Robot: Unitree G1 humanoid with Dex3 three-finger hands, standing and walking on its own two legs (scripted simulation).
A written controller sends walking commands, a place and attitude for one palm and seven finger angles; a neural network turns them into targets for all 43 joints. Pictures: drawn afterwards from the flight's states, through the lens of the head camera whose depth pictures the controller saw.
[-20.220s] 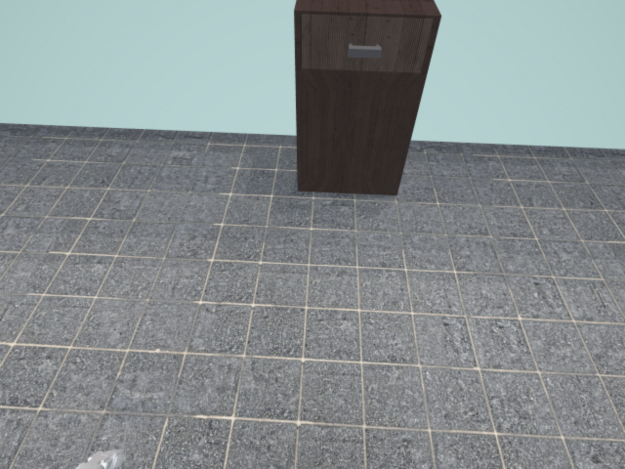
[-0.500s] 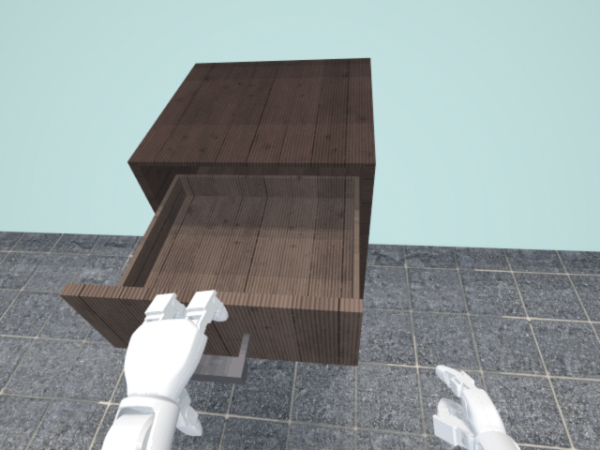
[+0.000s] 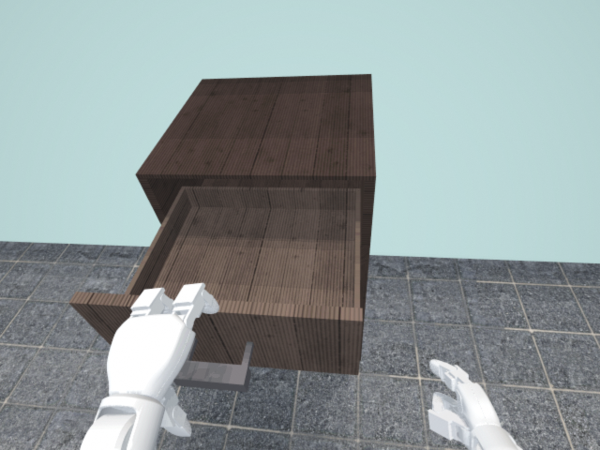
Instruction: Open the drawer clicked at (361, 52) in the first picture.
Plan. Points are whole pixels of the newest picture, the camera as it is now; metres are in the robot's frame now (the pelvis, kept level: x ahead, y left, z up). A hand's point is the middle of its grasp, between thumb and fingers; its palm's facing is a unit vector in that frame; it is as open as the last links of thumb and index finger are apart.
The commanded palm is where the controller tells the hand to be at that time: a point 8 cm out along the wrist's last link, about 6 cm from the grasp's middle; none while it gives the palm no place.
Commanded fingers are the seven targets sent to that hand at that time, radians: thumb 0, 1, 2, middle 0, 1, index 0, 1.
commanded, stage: lift the hand off the handle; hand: left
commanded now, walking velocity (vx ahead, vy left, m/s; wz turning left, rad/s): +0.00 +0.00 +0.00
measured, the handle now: (216, 360) +0.26 +0.18 -0.05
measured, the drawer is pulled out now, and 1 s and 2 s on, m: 0.30 0.30 0.30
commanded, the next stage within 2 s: draw the hand back to the body in 0.46 s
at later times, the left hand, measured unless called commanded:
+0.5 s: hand (186, 341) +0.22 +0.17 +0.09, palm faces +0.09 -0.22 -0.97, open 13.9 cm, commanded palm +0.18 +0.16 +0.15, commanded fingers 0.00 -0.50 0.30 -0.30 -1.20 -0.30 -1.20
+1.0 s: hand (142, 350) +0.20 +0.21 +0.10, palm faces +0.07 -0.15 -0.99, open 13.9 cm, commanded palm +0.16 +0.21 +0.17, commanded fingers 0.00 -0.50 0.30 -0.30 -1.20 -0.30 -1.20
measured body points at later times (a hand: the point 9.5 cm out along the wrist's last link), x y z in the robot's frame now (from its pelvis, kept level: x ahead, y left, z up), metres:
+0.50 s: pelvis +0.00 +0.01 +0.01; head -0.01 -0.04 +0.45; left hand +0.21 +0.18 +0.14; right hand +0.23 -0.17 -0.08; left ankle +0.00 +0.12 -0.72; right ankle -0.02 -0.08 -0.72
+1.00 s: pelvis +0.00 +0.00 +0.01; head +0.00 -0.04 +0.46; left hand +0.19 +0.21 +0.16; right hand +0.23 -0.19 -0.07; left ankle +0.00 +0.12 -0.72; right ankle -0.02 -0.08 -0.72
